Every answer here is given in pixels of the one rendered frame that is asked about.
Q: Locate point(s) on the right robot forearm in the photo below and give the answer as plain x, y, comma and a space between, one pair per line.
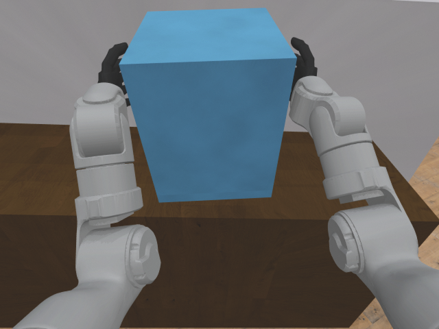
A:
337, 126

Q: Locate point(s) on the robot left upper arm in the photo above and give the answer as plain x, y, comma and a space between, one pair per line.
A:
113, 266

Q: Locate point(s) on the robot right hand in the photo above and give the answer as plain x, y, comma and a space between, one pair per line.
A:
305, 62

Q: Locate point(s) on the robot right upper arm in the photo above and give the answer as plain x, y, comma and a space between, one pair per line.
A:
377, 243

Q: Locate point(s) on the left robot forearm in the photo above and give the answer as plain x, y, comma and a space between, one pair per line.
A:
101, 145

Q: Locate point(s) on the robot left hand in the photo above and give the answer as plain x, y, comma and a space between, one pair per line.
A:
110, 68

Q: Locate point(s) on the pedestal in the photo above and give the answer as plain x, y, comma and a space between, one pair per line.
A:
227, 263

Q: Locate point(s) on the carton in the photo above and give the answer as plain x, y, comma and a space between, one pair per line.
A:
209, 91

